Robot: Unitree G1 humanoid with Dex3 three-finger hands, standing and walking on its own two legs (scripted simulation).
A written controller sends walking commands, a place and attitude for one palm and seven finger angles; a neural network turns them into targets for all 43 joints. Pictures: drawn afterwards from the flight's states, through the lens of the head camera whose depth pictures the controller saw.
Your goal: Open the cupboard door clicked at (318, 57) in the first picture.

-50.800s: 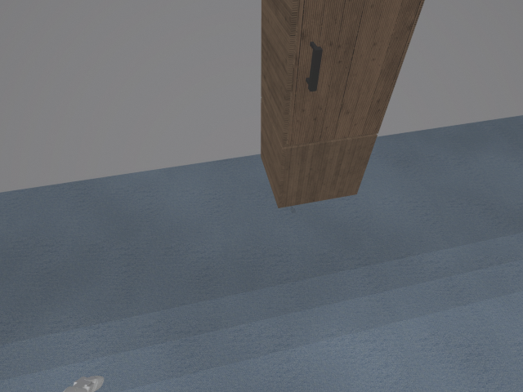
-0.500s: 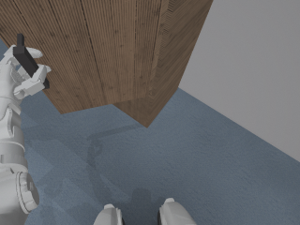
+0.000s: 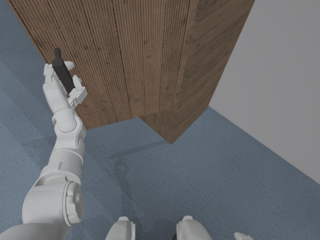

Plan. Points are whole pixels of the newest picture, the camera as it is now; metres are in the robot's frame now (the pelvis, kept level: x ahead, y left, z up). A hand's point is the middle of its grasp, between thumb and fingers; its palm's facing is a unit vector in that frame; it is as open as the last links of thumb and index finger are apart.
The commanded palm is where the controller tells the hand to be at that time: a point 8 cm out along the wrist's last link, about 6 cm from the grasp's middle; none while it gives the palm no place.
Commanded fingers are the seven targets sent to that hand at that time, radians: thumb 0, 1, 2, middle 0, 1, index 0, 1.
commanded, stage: pull the door open along its arc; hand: left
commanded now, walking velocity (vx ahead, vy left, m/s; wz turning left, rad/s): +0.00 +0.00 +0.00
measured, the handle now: (67, 76) +0.52 +0.23 +0.07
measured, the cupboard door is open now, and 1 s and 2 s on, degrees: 60 88 89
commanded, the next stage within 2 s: open thumb and fingers to let go in 0.82 s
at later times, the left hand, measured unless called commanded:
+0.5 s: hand (83, 98) +0.44 +0.18 +0.07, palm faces +0.39 -0.92 +0.00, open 5.8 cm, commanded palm +0.37 +0.21 +0.06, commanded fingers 0.00 0.90 0.90 -0.40 -1.35 -0.40 -1.35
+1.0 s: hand (116, 135) +0.34 +0.09 +0.07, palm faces +0.35 -0.94 -0.01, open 6.2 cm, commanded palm +0.30 +0.14 +0.06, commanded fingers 0.00 0.55 0.75 -0.38 -1.31 -0.38 -1.31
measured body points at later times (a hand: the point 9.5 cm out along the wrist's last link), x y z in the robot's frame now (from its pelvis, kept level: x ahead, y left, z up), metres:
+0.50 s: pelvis +0.01 +0.01 +0.02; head +0.09 +0.01 +0.46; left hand +0.42 +0.23 +0.07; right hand +0.03 -0.25 -0.11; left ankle +0.02 +0.12 -0.66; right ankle +0.01 -0.12 -0.66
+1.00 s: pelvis +0.03 +0.01 +0.01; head +0.09 +0.01 +0.46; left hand +0.32 +0.14 +0.07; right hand +0.23 -0.19 -0.08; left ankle +0.02 +0.12 -0.66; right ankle +0.01 -0.12 -0.66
